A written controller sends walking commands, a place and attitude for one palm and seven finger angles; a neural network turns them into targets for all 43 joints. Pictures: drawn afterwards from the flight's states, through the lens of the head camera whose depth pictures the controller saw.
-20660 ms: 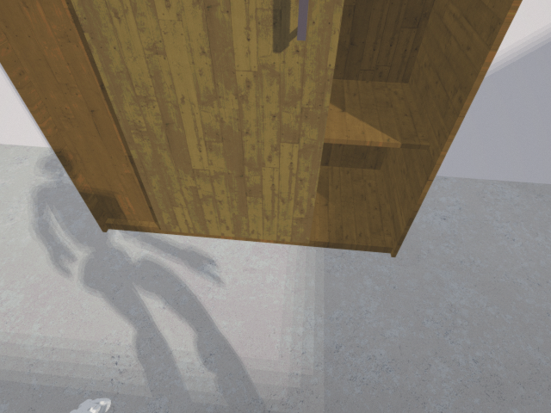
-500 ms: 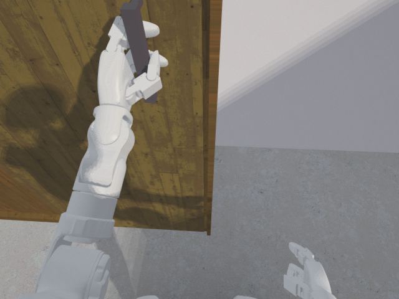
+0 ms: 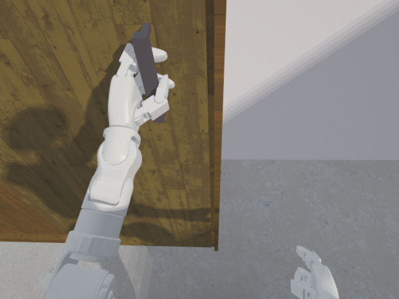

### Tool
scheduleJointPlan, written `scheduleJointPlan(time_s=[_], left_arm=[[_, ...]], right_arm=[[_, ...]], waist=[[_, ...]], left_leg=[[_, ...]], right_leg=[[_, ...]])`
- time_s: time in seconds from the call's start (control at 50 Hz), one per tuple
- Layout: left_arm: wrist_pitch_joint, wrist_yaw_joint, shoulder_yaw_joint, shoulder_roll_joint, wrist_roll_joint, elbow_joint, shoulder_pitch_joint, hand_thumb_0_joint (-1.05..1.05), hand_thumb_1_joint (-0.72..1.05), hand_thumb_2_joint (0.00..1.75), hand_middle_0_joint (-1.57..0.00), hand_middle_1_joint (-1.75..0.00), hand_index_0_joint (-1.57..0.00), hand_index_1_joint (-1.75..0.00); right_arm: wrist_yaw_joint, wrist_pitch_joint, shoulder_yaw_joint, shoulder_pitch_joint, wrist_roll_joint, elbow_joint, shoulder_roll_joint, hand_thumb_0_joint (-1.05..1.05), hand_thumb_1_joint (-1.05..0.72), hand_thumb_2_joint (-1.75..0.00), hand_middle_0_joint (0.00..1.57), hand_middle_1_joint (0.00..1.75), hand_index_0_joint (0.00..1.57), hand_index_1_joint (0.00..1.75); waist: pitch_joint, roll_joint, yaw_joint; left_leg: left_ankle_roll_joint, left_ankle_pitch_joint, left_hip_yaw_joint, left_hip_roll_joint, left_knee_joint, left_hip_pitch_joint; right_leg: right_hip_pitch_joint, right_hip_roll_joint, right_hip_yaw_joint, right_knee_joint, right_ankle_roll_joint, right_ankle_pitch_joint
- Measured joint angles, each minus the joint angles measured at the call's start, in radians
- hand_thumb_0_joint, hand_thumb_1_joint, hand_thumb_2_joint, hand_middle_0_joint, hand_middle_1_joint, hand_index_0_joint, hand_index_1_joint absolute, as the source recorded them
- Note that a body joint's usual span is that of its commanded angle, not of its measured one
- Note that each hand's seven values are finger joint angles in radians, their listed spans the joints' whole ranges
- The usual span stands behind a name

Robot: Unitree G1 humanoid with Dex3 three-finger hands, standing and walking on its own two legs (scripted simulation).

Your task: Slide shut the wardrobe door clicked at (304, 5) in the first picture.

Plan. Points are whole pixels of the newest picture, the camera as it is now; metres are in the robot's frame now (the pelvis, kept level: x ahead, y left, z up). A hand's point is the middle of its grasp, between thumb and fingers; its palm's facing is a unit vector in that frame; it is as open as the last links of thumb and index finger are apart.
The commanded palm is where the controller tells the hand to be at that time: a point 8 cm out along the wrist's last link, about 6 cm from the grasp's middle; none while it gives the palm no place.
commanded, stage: stop walking and hold the door there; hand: left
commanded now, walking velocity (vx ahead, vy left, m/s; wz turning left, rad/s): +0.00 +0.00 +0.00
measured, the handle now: (153, 76) +0.43 +0.09 +0.24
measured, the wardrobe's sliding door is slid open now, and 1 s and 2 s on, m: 0.01 0.01 0.01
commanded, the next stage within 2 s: loosen the grip on the handle in 0.54 s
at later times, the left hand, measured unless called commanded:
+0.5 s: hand (160, 102) +0.37 +0.08 +0.23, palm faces -0.13 -0.98 -0.12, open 6.7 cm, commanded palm +0.36 +0.10 +0.23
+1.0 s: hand (156, 98) +0.38 +0.08 +0.23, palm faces -0.09 -0.99 -0.12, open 12.1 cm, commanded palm +0.37 +0.12 +0.22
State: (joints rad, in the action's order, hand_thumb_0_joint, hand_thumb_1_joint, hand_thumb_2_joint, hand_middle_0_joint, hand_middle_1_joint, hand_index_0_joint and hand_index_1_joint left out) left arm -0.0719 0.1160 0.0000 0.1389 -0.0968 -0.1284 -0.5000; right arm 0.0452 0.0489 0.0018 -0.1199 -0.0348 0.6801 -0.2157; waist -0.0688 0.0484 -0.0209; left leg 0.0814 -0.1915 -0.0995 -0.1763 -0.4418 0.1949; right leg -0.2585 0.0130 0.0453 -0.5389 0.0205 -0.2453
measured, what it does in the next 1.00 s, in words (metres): stands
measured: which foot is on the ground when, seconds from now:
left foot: down 0.00-1.00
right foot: down 0.00-1.00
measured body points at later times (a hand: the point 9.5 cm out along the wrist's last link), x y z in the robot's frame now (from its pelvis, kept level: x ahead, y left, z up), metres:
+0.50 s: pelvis +0.01 +0.05 +0.00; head +0.02 +0.03 +0.45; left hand +0.37 +0.13 +0.23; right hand +0.19 -0.15 -0.10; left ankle +0.02 +0.20 -0.73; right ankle +0.03 -0.10 -0.73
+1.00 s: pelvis -0.02 +0.03 +0.00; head -0.03 +0.02 +0.45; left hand +0.38 +0.14 +0.24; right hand +0.10 -0.22 -0.10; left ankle +0.02 +0.20 -0.73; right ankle +0.03 -0.10 -0.73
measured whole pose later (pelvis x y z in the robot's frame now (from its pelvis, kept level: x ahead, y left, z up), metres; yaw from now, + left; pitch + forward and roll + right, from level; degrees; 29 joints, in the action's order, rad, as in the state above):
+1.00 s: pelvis -0.02 +0.03 +0.00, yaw +0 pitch -4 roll +1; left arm -0.17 0.08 0.05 0.12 -0.08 -0.51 -0.69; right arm -0.01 0.21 0.02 -0.28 -0.03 0.76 -0.24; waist -0.03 0.00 -0.02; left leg 0.04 -0.20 -0.06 -0.08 -0.45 0.19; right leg -0.24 0.07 0.02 -0.52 -0.03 -0.21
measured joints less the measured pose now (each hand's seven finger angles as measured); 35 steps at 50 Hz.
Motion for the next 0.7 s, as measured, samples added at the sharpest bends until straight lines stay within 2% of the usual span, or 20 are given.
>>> scheduleJointPlan(time_s=[0.12,0.32,0.46,0.64,0.66,0.7], left_arm=[[0.006,0.002,0.050,-0.027,0.018,-0.008,-0.008,0.01,0.73,0.76,-0.43,-1.40,-0.21,-1.36],[0.015,0.010,0.128,-0.060,0.037,-0.036,-0.035,0.00,0.73,0.75,-0.39,-1.40,-0.17,-1.34],[0.015,0.015,0.158,-0.069,0.040,-0.045,-0.044,0.00,0.73,0.75,-0.37,-1.40,-0.16,-1.33],[0.007,0.020,0.164,-0.075,0.036,-0.054,-0.046,0.00,0.73,0.76,-0.37,-1.40,-0.16,-1.33],[0.004,0.014,0.168,-0.057,0.036,-0.056,-0.057,-0.01,0.72,0.76,-0.39,-1.40,-0.16,-1.33],[-0.017,-0.023,0.170,-0.027,0.057,-0.102,-0.094,-0.05,0.67,0.73,-0.45,-1.40,-0.17,-1.33]], right_arm=[[-0.001,-0.004,-0.005,0.003,0.003,0.004,0.012,0.02,-0.91,-0.90,0.20,0.30,0.20,0.30],[-0.001,-0.024,-0.027,0.013,0.011,0.005,0.051,0.02,-0.91,-0.90,0.20,0.30,0.20,0.30],[0.000,-0.035,-0.034,0.015,0.015,0.016,0.064,0.02,-0.91,-0.90,0.20,0.30,0.20,0.30],[0.006,-0.044,-0.022,0.007,0.015,0.025,0.048,0.02,-0.91,-0.90,0.20,0.30,0.20,0.30],[0.021,-0.039,-0.028,0.008,0.005,0.018,0.048,0.02,-0.91,-0.90,0.20,0.30,0.20,0.30],[0.025,0.016,-0.015,-0.008,-0.003,0.023,0.061,0.02,-0.91,-0.90,0.20,0.30,0.20,0.30]], waist=[[0.006,-0.003,0.012],[0.022,-0.020,0.033],[0.024,-0.023,0.040],[0.024,-0.015,0.041],[0.009,-0.020,0.047],[0.000,-0.036,0.051]], left_leg=[[0.015,-0.007,-0.013,0.025,0.002,-0.011],[-0.017,-0.023,-0.036,0.065,-0.006,-0.012],[-0.028,-0.030,-0.039,0.077,-0.012,-0.011],[-0.031,-0.029,-0.037,0.080,-0.008,-0.013],[-0.034,-0.028,-0.042,0.083,-0.006,-0.021],[-0.031,-0.022,-0.037,0.089,-0.003,-0.021]], right_leg=[[0.014,0.026,-0.014,0.014,-0.027,0.004],[0.017,0.066,-0.038,0.025,-0.064,0.009],[0.022,0.078,-0.042,0.033,-0.076,0.012],[0.028,0.081,-0.039,0.041,-0.079,0.015],[0.027,0.083,-0.046,0.031,-0.079,0.011],[0.020,0.090,-0.043,0.008,-0.073,0.000]])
